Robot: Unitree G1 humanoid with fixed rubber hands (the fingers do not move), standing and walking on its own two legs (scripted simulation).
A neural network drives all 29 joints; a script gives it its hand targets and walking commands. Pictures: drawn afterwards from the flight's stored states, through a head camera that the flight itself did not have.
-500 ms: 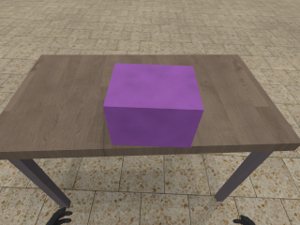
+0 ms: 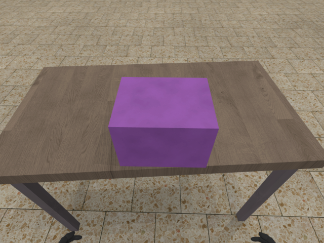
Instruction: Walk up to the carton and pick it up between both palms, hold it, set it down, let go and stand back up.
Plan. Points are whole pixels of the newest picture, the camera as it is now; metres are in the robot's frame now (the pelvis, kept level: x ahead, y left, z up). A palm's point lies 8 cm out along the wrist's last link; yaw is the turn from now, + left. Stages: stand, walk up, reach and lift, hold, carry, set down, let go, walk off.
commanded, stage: walk up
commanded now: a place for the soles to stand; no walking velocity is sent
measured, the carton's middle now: (163, 122) +0.45 +0.01 +0.04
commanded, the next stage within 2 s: reach and lift in 0.90 s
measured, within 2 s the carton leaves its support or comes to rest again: neither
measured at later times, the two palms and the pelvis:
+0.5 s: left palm out of the picture +0.12 +0.28 -0.08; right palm out of the picture +0.09 -0.27 -0.09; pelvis -0.01 +0.01 -0.01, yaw -3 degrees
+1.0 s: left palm out of the picture +0.16 +0.27 -0.09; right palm out of the picture +0.08 -0.28 -0.11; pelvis -0.01 +0.01 -0.02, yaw -4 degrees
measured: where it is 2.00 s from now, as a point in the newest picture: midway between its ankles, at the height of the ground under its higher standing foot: outside the picture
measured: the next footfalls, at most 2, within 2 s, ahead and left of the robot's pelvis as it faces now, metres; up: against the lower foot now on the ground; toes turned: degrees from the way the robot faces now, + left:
none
